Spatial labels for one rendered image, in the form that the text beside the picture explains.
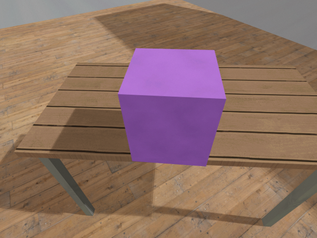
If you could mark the carton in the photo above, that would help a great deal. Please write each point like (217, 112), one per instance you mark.
(171, 102)

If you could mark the table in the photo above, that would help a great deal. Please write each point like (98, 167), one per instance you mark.
(269, 120)

